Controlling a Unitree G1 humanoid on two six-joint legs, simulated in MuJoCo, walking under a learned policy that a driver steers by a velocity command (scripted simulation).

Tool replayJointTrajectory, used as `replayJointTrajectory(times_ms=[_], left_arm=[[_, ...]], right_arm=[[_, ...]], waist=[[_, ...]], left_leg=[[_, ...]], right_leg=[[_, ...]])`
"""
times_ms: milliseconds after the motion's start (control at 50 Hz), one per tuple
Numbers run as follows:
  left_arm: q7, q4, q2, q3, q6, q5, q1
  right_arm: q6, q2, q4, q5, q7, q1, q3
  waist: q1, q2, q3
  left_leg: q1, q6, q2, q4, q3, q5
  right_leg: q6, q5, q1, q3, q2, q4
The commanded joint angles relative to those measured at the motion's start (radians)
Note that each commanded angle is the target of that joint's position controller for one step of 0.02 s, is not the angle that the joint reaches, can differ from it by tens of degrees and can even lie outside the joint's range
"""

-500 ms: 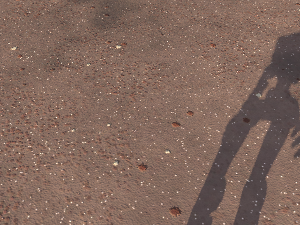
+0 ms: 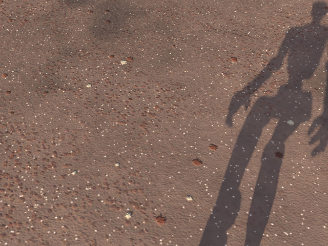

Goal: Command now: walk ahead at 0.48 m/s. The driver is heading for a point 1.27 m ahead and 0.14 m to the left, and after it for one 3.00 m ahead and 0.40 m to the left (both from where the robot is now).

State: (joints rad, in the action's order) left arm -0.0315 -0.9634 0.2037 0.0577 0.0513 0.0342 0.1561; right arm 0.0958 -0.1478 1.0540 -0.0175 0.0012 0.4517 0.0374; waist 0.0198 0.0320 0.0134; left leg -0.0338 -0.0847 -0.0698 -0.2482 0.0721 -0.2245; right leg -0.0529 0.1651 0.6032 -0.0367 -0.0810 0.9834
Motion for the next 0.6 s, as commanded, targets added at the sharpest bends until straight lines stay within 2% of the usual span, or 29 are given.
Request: replayJointTrajectory(times_ms=[20, 100, 160, 200, 220, 240, 260, 280, 300, 320, 340, 360, 380, 400, 460, 520, 600], left_arm=[[-0.007, 0.073, 0.01, -0.005, -0.002, -0.004, -0.093], [-0.008, 0.12, 0.011, -0.013, 0.001, -0.015, -0.213], [0.0, 0.135, 0.033, -0.006, 0.008, -0.015, -0.216], [0.013, 0.104, 0.06, 0.01, 0.017, -0.014, -0.096], [0.022, 0.057, 0.078, 0.023, 0.025, -0.012, 0.048], [0.031, 0.01, 0.117, 0.04, 0.034, 0.005, 0.207], [0.039, -0.002, 0.217, 0.064, 0.036, 0.031, 0.345], [0.026, -0.006, 0.23, 0.07, 0.02, 0.008, 0.318], [0.021, 0.014, 0.186, 0.059, 0.015, -0.015, 0.187], [0.017, 0.029, 0.116, 0.038, 0.023, -0.022, 0.108], [0.017, 0.022, 0.075, 0.026, 0.032, -0.017, 0.079], [0.022, 0.004, 0.047, 0.016, 0.04, -0.019, 0.092], [0.027, -0.011, 0.033, 0.009, 0.047, -0.019, 0.111], [0.03, -0.025, 0.037, 0.008, 0.055, -0.019, 0.145], [0.032, -0.044, 0.08, 0.012, 0.066, -0.023, 0.206], [0.03, -0.053, 0.076, 0.006, 0.063, -0.025, 0.261], [0.033, -0.068, 0.078, -0.001, 0.063, -0.025, 0.333]], right_arm=[[0.015, -0.11, -0.028, 0.001, 0.004, 0.055, 0.012], [0.019, -0.124, -0.012, 0.001, 0.009, 0.095, 0.013], [0.017, -0.137, -0.002, -0.004, 0.015, 0.09, 0.016], [0.014, -0.162, 0.0, -0.009, 0.02, 0.068, 0.023], [0.007, -0.171, 0.001, -0.009, 0.02, 0.056, 0.025], [0.004, -0.163, -0.008, -0.002, 0.017, 0.049, 0.022], [0.002, -0.086, -0.043, 0.02, 0.008, 0.095, 0.004], [0.001, -0.086, -0.036, 0.038, 0.0, 0.158, 0.015], [-0.004, -0.14, -0.059, 0.018, 0.003, 0.056, 0.028], [0.001, -0.135, -0.082, 0.008, -0.001, -0.035, 0.026], [0.0, -0.112, -0.084, 0.005, -0.004, -0.058, 0.025], [-0.011, -0.103, -0.086, -0.013, -0.008, -0.058, 0.027], [-0.026, -0.079, -0.076, -0.022, -0.014, -0.033, 0.023], [-0.036, -0.071, -0.077, -0.024, -0.02, -0.032, 0.023], [-0.054, -0.08, -0.117, -0.024, -0.029, -0.135, 0.025], [-0.057, -0.093, -0.168, -0.017, -0.034, -0.282, 0.023], [-0.051, -0.076, -0.213, -0.005, -0.036, -0.422, 0.009]], waist=[[-0.006, -0.091, 0.111], [0.02, -0.11, 0.117], [0.003, -0.108, 0.109], [-0.053, -0.121, 0.036], [-0.112, -0.108, -0.039], [-0.171, -0.088, -0.126], [-0.178, 0.063, -0.271], [-0.129, 0.175, -0.345], [-0.085, 0.045, -0.184], [-0.074, -0.009, -0.067], [-0.039, -0.035, -0.001], [-0.012, -0.022, 0.022], [0.007, -0.007, 0.022], [0.013, -0.002, 0.023], [0.013, 0.005, 0.055], [-0.017, 0.01, 0.085], [-0.058, 0.024, 0.09]], left_leg=[[-0.017, -0.111, 0.253, 0.126, -0.159, 0.371], [0.028, -0.104, 0.258, 0.123, -0.12, 0.462], [0.111, -0.096, 0.286, 0.061, -0.104, 0.631], [0.151, -0.073, 0.282, -0.106, -0.079, 0.904], [0.136, -0.059, 0.259, -0.276, -0.057, 0.94], [-0.011, -0.045, 0.226, -0.494, -0.039, 0.762], [-0.278, -0.017, 0.128, -0.856, 0.011, 0.288], [-0.51, -0.004, -0.02, -1.119, -0.072, -0.281], [-0.598, -0.019, 0.066, -1.141, -0.131, -0.188], [-0.597, -0.02, 0.104, -1.084, -0.126, -0.105], [-0.554, -0.02, 0.138, -1.014, -0.122, -0.064], [-0.505, -0.011, 0.159, -0.958, -0.123, -0.051], [-0.464, -0.002, 0.166, -0.926, -0.117, -0.045], [-0.457, 0.007, 0.165, -0.908, -0.105, -0.038], [-0.549, 0.034, 0.186, -0.823, -0.074, 0.036], [-0.631, 0.057, 0.195, -0.681, -0.046, 0.145], [-0.605, 0.058, 0.161, -0.473, -0.002, 0.243]], right_leg=[[0.018, -0.087, 0.1, -0.028, 0.002, -0.149], [-0.003, -0.154, 0.016, -0.064, 0.038, -0.343], [-0.048, -0.106, -0.044, -0.07, 0.061, -0.411], [-0.084, -0.027, -0.198, -0.087, 0.115, -0.437], [-0.104, -0.038, -0.354, -0.101, 0.146, -0.492], [-0.133, -0.034, -0.593, -0.031, 0.076, -0.51], [-0.21, 0.109, -0.86, 0.339, -0.213, -0.535], [-0.314, 0.169, -0.945, 0.764, -0.352, -0.71], [-0.272, 0.252, -0.805, 0.632, -0.303, -0.739], [-0.241, 0.204, -0.65, 0.491, -0.264, -0.772], [-0.204, 0.109, -0.537, 0.389, -0.215, -0.805], [-0.175, 0.028, -0.466, 0.313, -0.174, -0.82], [-0.161, -0.024, -0.43, 0.258, -0.149, -0.831], [-0.161, -0.09, -0.422, 0.23, -0.138, -0.836], [-0.164, -0.158, -0.435, 0.162, -0.119, -0.87], [-0.153, -0.226, -0.478, 0.118, -0.096, -0.887], [-0.131, -0.345, -0.546, 0.069, -0.082, -0.871]])
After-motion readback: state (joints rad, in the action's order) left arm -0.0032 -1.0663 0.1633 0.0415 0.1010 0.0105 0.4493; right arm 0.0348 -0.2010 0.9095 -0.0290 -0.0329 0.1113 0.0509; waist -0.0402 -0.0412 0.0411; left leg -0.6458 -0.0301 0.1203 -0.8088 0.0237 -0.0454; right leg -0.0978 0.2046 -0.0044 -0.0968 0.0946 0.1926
